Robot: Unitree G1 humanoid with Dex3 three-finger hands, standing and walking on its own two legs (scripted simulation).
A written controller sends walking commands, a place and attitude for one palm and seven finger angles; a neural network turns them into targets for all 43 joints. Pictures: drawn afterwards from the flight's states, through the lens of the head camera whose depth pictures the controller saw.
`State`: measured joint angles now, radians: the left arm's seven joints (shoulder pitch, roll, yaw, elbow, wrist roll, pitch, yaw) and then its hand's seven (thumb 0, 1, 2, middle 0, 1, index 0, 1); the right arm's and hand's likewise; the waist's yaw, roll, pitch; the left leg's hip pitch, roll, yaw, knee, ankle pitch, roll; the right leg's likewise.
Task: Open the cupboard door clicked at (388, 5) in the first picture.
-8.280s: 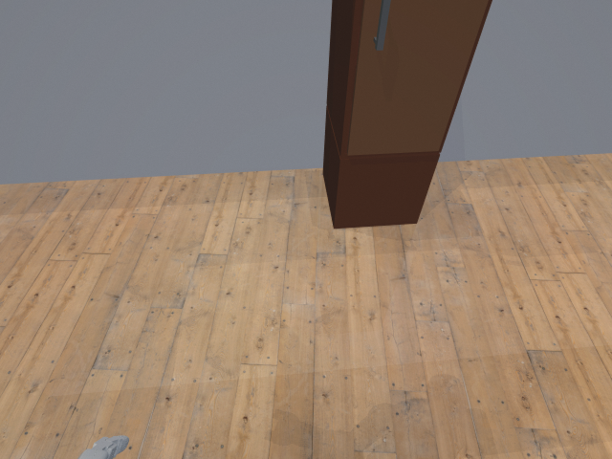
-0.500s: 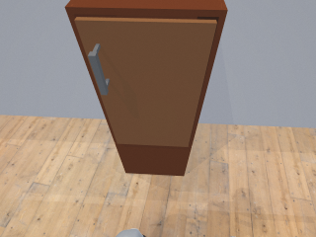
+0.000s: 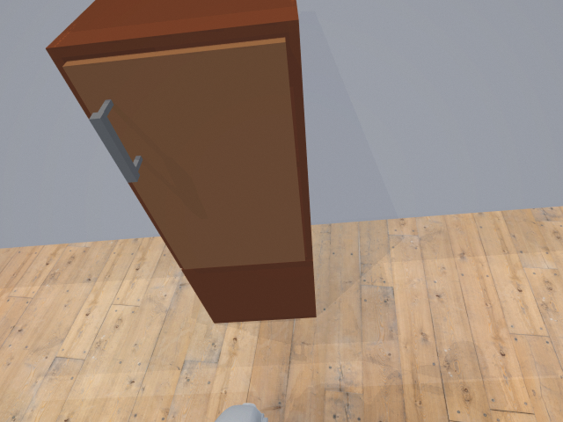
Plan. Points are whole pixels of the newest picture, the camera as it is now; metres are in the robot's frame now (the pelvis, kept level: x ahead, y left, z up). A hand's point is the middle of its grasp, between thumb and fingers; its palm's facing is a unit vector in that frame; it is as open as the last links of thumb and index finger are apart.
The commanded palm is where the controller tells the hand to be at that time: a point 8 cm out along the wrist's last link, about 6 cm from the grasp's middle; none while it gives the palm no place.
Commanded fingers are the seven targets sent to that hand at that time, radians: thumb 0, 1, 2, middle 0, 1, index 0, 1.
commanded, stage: come to a stop and stand still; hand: left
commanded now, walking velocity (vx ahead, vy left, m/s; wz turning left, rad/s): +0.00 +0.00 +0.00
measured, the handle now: (120, 142) +0.53 +0.31 +0.13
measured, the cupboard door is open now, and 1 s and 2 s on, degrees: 0 0 0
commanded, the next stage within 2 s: look again from close up in 0.62 s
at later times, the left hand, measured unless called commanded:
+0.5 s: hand out of the picture -0.05 +0.15 -0.15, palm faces +0.08 -0.98 -0.20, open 7.3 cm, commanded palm none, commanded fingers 0.00 0.90 0.90 -0.20 -0.30 -0.20 -0.30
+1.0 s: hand out of the picture +0.01 +0.19 -0.16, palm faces +0.05 -0.97 -0.23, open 7.4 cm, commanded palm none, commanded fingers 0.00 0.90 0.90 -0.20 -0.30 -0.20 -0.30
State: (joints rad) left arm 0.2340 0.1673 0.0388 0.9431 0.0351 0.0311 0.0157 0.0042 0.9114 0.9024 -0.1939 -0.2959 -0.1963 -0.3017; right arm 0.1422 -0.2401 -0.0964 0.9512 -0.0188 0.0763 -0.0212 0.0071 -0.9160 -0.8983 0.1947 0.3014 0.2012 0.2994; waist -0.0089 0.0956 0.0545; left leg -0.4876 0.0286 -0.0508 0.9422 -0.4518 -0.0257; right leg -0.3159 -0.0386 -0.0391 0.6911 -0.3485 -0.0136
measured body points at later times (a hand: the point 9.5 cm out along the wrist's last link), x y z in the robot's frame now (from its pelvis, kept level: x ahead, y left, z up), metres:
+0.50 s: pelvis -0.04 -0.02 +0.02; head -0.05 -0.03 +0.47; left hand -0.05 +0.20 -0.14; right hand -0.05 -0.23 -0.15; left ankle -0.08 +0.10 -0.72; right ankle +0.02 -0.11 -0.72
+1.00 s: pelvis -0.03 -0.01 +0.01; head -0.05 +0.00 +0.46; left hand +0.01 +0.24 -0.14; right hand -0.04 -0.27 -0.13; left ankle -0.08 +0.10 -0.72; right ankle +0.02 -0.11 -0.72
